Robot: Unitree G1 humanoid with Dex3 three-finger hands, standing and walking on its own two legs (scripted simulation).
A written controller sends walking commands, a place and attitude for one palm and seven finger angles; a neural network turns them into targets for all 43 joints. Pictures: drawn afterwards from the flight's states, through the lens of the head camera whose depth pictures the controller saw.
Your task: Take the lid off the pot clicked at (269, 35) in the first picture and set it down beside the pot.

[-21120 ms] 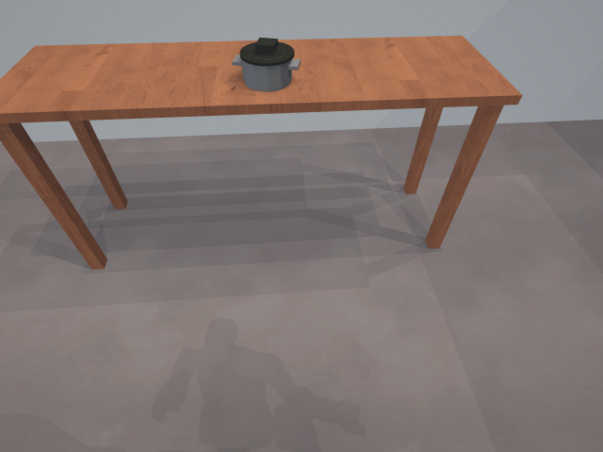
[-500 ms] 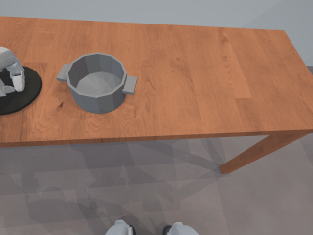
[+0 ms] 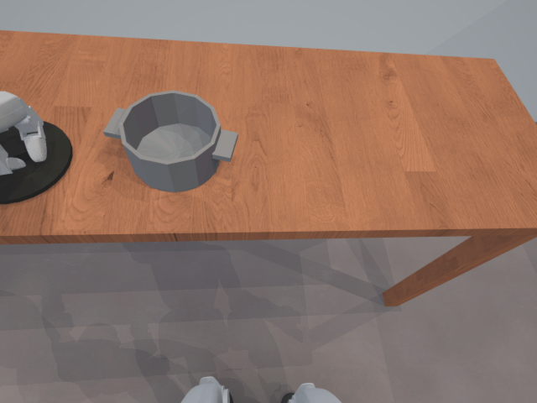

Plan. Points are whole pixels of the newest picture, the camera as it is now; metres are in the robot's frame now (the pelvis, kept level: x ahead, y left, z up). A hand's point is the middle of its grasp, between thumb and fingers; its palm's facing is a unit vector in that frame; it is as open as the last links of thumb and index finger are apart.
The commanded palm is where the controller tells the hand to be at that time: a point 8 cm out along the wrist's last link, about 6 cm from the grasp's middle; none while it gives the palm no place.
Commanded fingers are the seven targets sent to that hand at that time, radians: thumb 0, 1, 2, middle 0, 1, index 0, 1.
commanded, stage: open the fingers wide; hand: left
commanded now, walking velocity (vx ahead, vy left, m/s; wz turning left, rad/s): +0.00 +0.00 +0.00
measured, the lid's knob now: (7, 149) +0.49 +0.37 +0.04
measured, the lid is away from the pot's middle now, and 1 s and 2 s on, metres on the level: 0.24 0.24 0.24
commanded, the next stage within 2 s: raise the empty hand in 0.60 s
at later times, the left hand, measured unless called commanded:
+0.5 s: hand (6, 156) +0.45 +0.35 +0.06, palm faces -0.48 -0.11 -0.87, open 10.6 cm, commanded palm +0.49 +0.34 +0.12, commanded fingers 0.00 0.02 0.58 -0.33 -0.90 -0.33 -0.90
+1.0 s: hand out of the picture +0.45 +0.35 +0.09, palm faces -0.44 -0.11 -0.89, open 11.0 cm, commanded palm +0.49 +0.35 +0.16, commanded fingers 0.00 0.01 0.59 -0.33 -0.90 -0.33 -0.90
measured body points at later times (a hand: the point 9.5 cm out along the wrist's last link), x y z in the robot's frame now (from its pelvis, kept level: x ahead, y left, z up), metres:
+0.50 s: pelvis +0.00 +0.00 +0.00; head +0.11 +0.03 +0.43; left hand +0.47 +0.35 +0.11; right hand +0.01 -0.28 -0.11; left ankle +0.02 +0.06 -0.70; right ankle -0.01 -0.15 -0.70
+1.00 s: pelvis +0.00 +0.01 +0.00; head +0.09 +0.04 +0.44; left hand +0.47 +0.36 +0.14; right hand +0.02 -0.27 -0.11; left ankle +0.02 +0.06 -0.70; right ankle -0.01 -0.15 -0.70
